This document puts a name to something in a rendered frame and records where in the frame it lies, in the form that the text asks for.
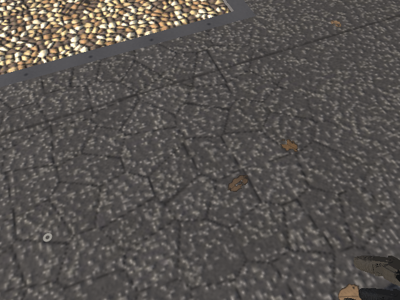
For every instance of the right robot hand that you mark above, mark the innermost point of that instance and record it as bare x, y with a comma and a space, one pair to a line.
388, 267

